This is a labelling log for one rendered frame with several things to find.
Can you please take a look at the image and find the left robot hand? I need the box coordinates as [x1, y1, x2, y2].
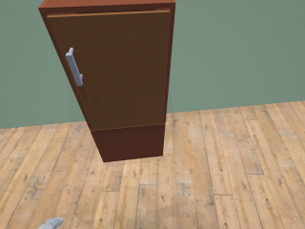
[38, 218, 64, 229]

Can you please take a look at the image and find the handle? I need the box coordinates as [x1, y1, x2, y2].
[66, 48, 83, 86]

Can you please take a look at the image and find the cupboard door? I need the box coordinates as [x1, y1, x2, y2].
[47, 10, 170, 131]

